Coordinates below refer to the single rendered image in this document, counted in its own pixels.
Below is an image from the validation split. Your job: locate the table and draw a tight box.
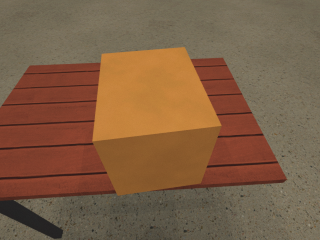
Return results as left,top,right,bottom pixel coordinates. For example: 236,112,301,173
0,58,287,239

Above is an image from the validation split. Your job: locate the carton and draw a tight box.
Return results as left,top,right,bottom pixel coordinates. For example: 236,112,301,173
92,47,222,196

